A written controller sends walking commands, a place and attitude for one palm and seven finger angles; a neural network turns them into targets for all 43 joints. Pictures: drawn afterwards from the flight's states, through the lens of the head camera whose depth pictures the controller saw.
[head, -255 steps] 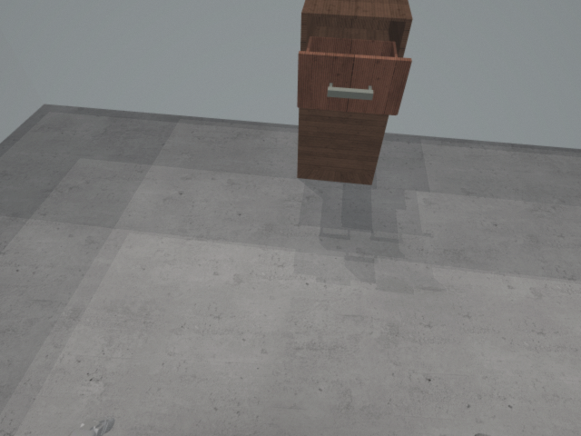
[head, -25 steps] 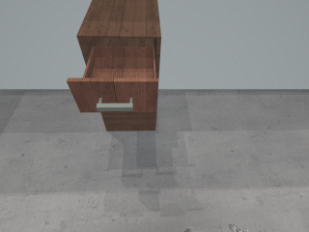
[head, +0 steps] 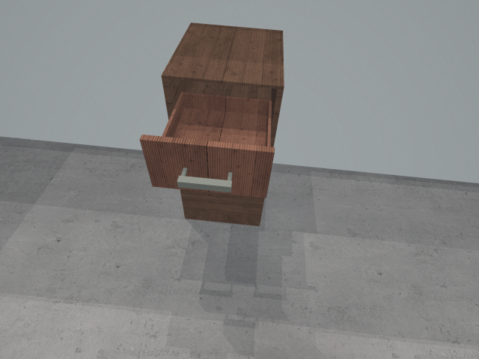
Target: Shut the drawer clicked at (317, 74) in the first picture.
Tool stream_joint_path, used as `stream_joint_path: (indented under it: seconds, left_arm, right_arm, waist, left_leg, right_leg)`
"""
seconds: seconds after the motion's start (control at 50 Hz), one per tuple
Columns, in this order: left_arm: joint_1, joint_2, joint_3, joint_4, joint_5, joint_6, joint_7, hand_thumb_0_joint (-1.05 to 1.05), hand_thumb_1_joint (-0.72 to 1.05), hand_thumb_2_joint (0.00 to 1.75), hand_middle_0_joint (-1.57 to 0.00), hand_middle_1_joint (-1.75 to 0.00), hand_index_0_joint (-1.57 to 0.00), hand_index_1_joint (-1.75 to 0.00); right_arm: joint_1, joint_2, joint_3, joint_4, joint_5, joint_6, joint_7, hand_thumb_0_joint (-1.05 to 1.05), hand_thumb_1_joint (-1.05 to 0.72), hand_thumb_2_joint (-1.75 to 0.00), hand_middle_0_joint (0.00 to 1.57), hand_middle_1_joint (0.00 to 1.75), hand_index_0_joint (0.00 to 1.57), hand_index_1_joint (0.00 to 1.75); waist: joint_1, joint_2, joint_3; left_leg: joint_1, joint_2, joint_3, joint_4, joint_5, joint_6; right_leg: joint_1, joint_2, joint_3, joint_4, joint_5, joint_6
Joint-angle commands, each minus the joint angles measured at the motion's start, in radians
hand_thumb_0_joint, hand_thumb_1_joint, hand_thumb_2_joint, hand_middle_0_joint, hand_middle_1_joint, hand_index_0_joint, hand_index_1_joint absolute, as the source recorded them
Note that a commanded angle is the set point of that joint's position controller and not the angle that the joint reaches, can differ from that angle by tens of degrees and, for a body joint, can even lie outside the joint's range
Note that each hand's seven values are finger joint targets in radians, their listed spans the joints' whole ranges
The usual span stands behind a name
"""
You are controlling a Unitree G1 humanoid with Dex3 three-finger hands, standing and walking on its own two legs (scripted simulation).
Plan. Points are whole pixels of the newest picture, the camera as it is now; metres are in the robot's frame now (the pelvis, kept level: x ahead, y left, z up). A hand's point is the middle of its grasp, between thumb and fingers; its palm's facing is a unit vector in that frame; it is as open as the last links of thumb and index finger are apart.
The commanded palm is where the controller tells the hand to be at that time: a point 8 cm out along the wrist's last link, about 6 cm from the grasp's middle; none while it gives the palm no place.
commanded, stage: take the last steps up to it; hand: left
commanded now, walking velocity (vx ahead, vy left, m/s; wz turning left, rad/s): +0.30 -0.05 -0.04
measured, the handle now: (206, 178) +0.55 +0.15 -0.09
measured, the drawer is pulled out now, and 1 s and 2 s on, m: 0.29 0.29 0.29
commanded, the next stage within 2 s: come to a stop and stand still in 0.66 s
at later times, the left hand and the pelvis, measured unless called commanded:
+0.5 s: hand (179, 298) +0.27 +0.16 -0.17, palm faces -0.09 -0.98 -0.17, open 7.4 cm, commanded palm none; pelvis +0.14 -0.01 -0.01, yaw -3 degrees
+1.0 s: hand (184, 317) +0.24 +0.14 -0.19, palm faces +0.06 -0.99 -0.15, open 7.4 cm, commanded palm none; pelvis +0.25 -0.03 +0.00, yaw -2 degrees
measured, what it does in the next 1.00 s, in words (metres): walks ahead: left foot, then right foot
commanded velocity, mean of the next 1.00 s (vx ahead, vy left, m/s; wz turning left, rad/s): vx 0.11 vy -0.04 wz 0.01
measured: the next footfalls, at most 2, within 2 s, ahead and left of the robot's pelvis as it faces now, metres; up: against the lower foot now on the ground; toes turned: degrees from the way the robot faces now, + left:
left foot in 0.02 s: +0.05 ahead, +0.12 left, +0.00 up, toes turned +7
right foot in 0.54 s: +0.30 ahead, -0.14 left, +0.00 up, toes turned -5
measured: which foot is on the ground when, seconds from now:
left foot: up 0.00-0.00, down 0.02-0.54, up 0.56-0.86, down 0.88-1.00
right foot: down 0.00-0.04, up 0.06-0.52, down 0.54-1.00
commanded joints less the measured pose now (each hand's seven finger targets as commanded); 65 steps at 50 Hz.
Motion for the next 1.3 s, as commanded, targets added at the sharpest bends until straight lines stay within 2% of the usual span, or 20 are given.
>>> stream_joint_path:
  seconds: [0.0,0.02,0.04,0.1,0.16,0.32,0.42,0.48,0.5,0.52,0.54,0.58,0.66,0.78,0.82,0.84,0.86,0.9,1.08,1.28]
  left_arm:
    - [-0.024,0.066,0.017,-0.044,-0.015,-0.006,-0.004,0.0,0.9,0.9,-0.2,-0.3,-0.2,-0.3]
    - [-0.074,0.039,0.009,-0.08,-0.011,-0.008,-0.007,0.0,0.9,0.9,-0.2,-0.3,-0.2,-0.3]
    - [-0.139,0.072,0.017,-0.1,0.003,-0.001,-0.005,0.0,0.9,0.9,-0.2,-0.3,-0.2,-0.3]
    - [-0.132,0.065,0.025,-0.061,0.0,-0.003,-0.025,0.0,0.9,0.9,-0.2,-0.3,-0.2,-0.3]
    - [-0.094,0.045,0.021,-0.041,-0.004,0.006,-0.027,0.0,0.9,0.9,-0.2,-0.3,-0.2,-0.3]
    - [-0.287,0.03,0.019,-0.117,-0.009,0.016,-0.029,0.0,0.9,0.9,-0.2,-0.3,-0.2,-0.3]
    - [-0.342,0.039,0.024,-0.141,-0.012,0.005,-0.027,0.0,0.9,0.9,-0.2,-0.3,-0.2,-0.3]
    - [-0.071,0.104,0.044,-0.057,-0.005,-0.017,-0.018,0.0,0.9,0.9,-0.2,-0.3,-0.2,-0.3]
    - [0.063,0.192,0.068,-0.022,0.0,-0.032,-0.006,0.0,0.9,0.9,-0.2,-0.3,-0.2,-0.3]
    - [0.133,0.279,0.081,-0.007,-0.016,-0.033,0.0,0.0,0.9,0.9,-0.2,-0.3,-0.2,-0.3]
    - [0.07,0.264,0.074,-0.021,-0.025,-0.026,0.004,0.0,0.9,0.9,-0.2,-0.3,-0.2,-0.3]
    - [-0.106,0.176,0.054,-0.067,-0.023,-0.02,0.015,0.0,0.9,0.9,-0.2,-0.3,-0.2,-0.3]
    - [-0.197,0.088,0.021,-0.083,-0.01,-0.026,0.022,0.0,0.9,0.9,-0.2,-0.3,-0.2,-0.3]
    - [-0.155,0.104,0.018,-0.062,-0.011,-0.016,0.02,0.0,0.9,0.9,-0.2,-0.3,-0.2,-0.3]
    - [-0.17,0.089,0.005,-0.048,-0.021,-0.007,0.022,0.0,0.9,0.9,-0.2,-0.3,-0.2,-0.3]
    - [-0.142,0.064,-0.005,-0.04,-0.025,-0.002,0.02,0.0,0.9,0.9,-0.2,-0.3,-0.2,-0.3]
    - [-0.107,0.049,-0.01,-0.032,-0.027,0.004,0.022,0.0,0.9,0.9,-0.2,-0.3,-0.2,-0.3]
    - [-0.071,0.059,-0.014,-0.003,-0.021,0.021,0.027,0.0,0.9,0.9,-0.2,-0.3,-0.2,-0.3]
    - [-0.032,0.095,0.0,-0.014,-0.011,0.036,0.028,0.0,0.9,0.9,-0.2,-0.3,-0.2,-0.3]
    - [-0.06,0.099,-0.008,-0.012,-0.011,0.017,0.031,0.0,0.9,0.9,-0.2,-0.3,-0.2,-0.3]
  right_arm:
    - [0.213,-0.138,-0.023,0.023,-0.001,-0.059,-0.032,0.0,-0.9,-0.9,0.2,0.3,0.2,0.3]
    - [0.305,-0.211,-0.038,0.035,-0.006,-0.055,-0.042,0.0,-0.9,-0.9,0.2,0.3,0.2,0.3]
    - [0.299,-0.195,-0.033,0.042,-0.006,-0.056,-0.048,0.0,-0.9,-0.9,0.2,0.3,0.2,0.3]
    - [0.184,-0.093,-0.003,0.019,0.001,-0.076,-0.057,0.0,-0.9,-0.9,0.2,0.3,0.2,0.3]
    - [0.198,-0.077,0.004,0.03,0.009,-0.095,-0.062,0.0,-0.9,-0.9,0.2,0.3,0.2,0.3]
    - [0.28,-0.062,0.002,0.074,0.002,-0.092,-0.059,0.0,-0.9,-0.9,0.2,0.3,0.2,0.3]
    - [0.28,-0.075,-0.009,0.086,-0.008,-0.082,-0.06,0.0,-0.9,-0.9,0.2,0.3,0.2,0.3]
    - [0.254,-0.081,-0.012,0.088,0.003,-0.077,-0.053,0.0,-0.9,-0.9,0.2,0.3,0.2,0.3]
    - [0.287,-0.039,-0.005,0.075,0.017,-0.079,-0.044,0.0,-0.9,-0.9,0.2,0.3,0.2,0.3]
    - [0.3,-0.008,0.005,0.044,0.027,-0.075,-0.048,0.0,-0.9,-0.9,0.2,0.3,0.2,0.3]
    - [0.24,-0.025,-0.004,0.034,0.028,-0.068,-0.049,0.0,-0.9,-0.9,0.2,0.3,0.2,0.3]
    - [0.174,-0.017,-0.012,0.016,0.011,-0.053,-0.041,0.0,-0.9,-0.9,0.2,0.3,0.2,0.3]
    - [0.218,0.03,0.003,0.034,0.0,-0.018,-0.037,0.0,-0.9,-0.9,0.2,0.3,0.2,0.3]
    - [0.126,0.034,0.02,0.003,0.007,-0.033,-0.036,0.0,-0.9,-0.9,0.2,0.3,0.2,0.3]
    - [0.15,0.019,0.029,0.03,0.011,-0.038,-0.043,0.0,-0.9,-0.9,0.2,0.3,0.2,0.3]
    - [0.136,-0.022,0.029,0.028,0.012,-0.046,-0.047,0.0,-0.9,-0.9,0.2,0.3,0.2,0.3]
    - [0.091,-0.067,0.028,0.011,0.01,-0.048,-0.052,0.0,-0.9,-0.9,0.2,0.3,0.2,0.3]
    - [-0.01,-0.082,0.029,-0.003,0.017,-0.044,-0.059,0.0,-0.9,-0.9,0.2,0.3,0.2,0.3]
    - [-0.046,-0.115,-0.007,-0.039,0.022,-0.016,-0.066,0.0,-0.9,-0.9,0.2,0.3,0.2,0.3]
    - [-0.025,-0.049,0.011,-0.004,0.018,-0.014,-0.049,0.0,-0.9,-0.9,0.2,0.3,0.2,0.3]
  waist:
    - [-0.125,0.204,0.045]
    - [-0.156,0.293,0.072]
    - [-0.161,0.288,0.107]
    - [-0.092,0.13,0.166]
    - [-0.061,0.135,0.098]
    - [-0.086,0.131,0.18]
    - [-0.093,0.151,0.174]
    - [0.029,0.071,0.001]
    - [0.074,-0.104,-0.131]
    - [0.057,-0.228,-0.221]
    - [0.057,-0.115,-0.174]
    - [-0.003,-0.1,-0.032]
    - [-0.097,-0.091,0.036]
    - [-0.066,-0.058,0.012]
    - [-0.088,-0.023,0.005]
    - [-0.07,0.061,0.009]
    - [-0.04,0.112,0.02]
    - [-0.014,0.193,0.055]
    - [-0.037,0.052,-0.016]
    - [-0.055,-0.035,-0.019]
  left_leg:
    - [0.338,0.179,-0.247,-0.305,-0.139,0.07]
    - [0.34,0.356,-0.488,-0.441,-0.232,0.16]
    - [0.285,0.367,-0.505,-0.47,-0.249,0.185]
    - [0.195,0.288,-0.315,-0.465,-0.014,0.17]
    - [0.248,0.219,-0.154,-0.426,0.317,0.155]
    - [0.236,0.208,-0.077,-0.425,0.412,0.159]
    - [0.218,0.229,-0.063,-0.339,0.519,0.143]
    - [0.123,0.144,-0.004,0.004,0.608,0.084]
    - [-0.088,0.059,0.052,0.283,0.312,0.04]
    - [-0.232,-0.054,0.024,0.596,-0.249,0.013]
    - [-0.239,-0.012,-0.068,0.691,-0.24,0.03]
    - [-0.256,0.055,-0.099,0.702,-0.108,0.03]
    - [-0.105,0.064,-0.052,0.462,-0.03,-0.008]
    - [0.015,0.014,-0.028,0.069,0.041,-0.029]
    - [0.176,0.012,-0.047,-0.152,0.209,-0.038]
    - [0.197,0.07,-0.113,-0.216,0.326,-0.022]
    - [0.116,0.148,-0.177,-0.258,0.405,0.019]
    - [0.01,0.165,-0.189,-0.323,0.403,0.057]
    - [0.133,0.14,-0.143,-0.266,0.421,0.064]
    - [0.11,0.051,-0.08,-0.242,0.147,0.017]
  right_leg:
    - [-0.387,-0.043,0.053,0.182,-0.247,-0.036]
    - [-0.516,0.022,-0.008,0.421,-0.298,-0.014]
    - [-0.555,-0.013,0.074,0.573,-0.295,-0.026]
    - [-0.547,-0.079,0.123,0.679,-0.101,-0.018]
    - [-0.51,-0.07,0.1,0.663,-0.003,0.005]
    - [-0.527,-0.071,0.058,0.433,0.088,0.007]
    - [-0.356,-0.027,0.027,0.266,0.04,-0.032]
    - [0.077,0.026,0.006,0.113,0.124,-0.059]
    - [0.343,-0.185,0.245,0.082,0.198,-0.124]
    - [0.411,-0.41,0.556,-0.04,0.373,-0.231]
    - [0.263,-0.398,0.523,-0.092,0.228,-0.262]
    - [0.024,-0.34,0.432,-0.173,-0.048,-0.227]
    - [-0.235,-0.237,0.183,-0.224,0.027,-0.168]
    - [-0.18,-0.202,0.193,-0.181,0.064,-0.175]
    - [-0.22,-0.148,0.147,-0.101,0.076,-0.113]
    - [-0.227,-0.092,0.125,-0.053,0.07,-0.063]
    - [-0.151,-0.054,0.11,-0.038,0.052,-0.027]
    - [-0.048,-0.043,0.084,0.003,0.03,0.003]
    - [-0.09,-0.05,0.112,0.028,0.099,-0.008]
    - [-0.112,-0.105,0.196,-0.075,0.065,-0.043]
